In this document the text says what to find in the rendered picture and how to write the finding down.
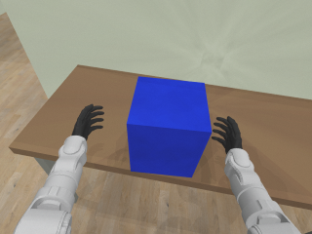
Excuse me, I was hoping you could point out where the robot left forearm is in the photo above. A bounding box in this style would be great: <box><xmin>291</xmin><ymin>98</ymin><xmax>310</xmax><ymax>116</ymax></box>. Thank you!
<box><xmin>13</xmin><ymin>136</ymin><xmax>88</xmax><ymax>234</ymax></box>

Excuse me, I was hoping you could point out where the carton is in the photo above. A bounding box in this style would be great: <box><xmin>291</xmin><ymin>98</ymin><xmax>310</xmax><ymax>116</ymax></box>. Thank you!
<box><xmin>127</xmin><ymin>76</ymin><xmax>212</xmax><ymax>177</ymax></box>

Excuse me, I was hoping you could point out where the robot left upper arm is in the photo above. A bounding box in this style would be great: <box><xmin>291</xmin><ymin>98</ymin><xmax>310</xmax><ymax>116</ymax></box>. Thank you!
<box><xmin>17</xmin><ymin>209</ymin><xmax>72</xmax><ymax>234</ymax></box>

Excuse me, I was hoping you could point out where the robot right upper arm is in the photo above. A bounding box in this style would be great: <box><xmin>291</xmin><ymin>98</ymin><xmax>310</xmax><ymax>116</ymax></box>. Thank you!
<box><xmin>247</xmin><ymin>222</ymin><xmax>299</xmax><ymax>234</ymax></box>

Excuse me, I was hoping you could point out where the table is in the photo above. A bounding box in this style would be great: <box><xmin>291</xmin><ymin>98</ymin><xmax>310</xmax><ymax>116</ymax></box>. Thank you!
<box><xmin>9</xmin><ymin>64</ymin><xmax>312</xmax><ymax>234</ymax></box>

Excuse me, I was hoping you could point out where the left robot hand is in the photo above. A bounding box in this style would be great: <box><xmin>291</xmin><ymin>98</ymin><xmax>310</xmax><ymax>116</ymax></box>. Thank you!
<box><xmin>72</xmin><ymin>104</ymin><xmax>104</xmax><ymax>140</ymax></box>

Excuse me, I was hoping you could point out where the right robot hand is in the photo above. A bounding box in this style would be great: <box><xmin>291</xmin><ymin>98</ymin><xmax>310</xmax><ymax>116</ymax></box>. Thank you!
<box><xmin>212</xmin><ymin>116</ymin><xmax>243</xmax><ymax>154</ymax></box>

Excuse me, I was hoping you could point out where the robot right forearm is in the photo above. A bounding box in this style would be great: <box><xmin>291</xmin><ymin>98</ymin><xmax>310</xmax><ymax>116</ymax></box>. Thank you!
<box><xmin>224</xmin><ymin>148</ymin><xmax>301</xmax><ymax>234</ymax></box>

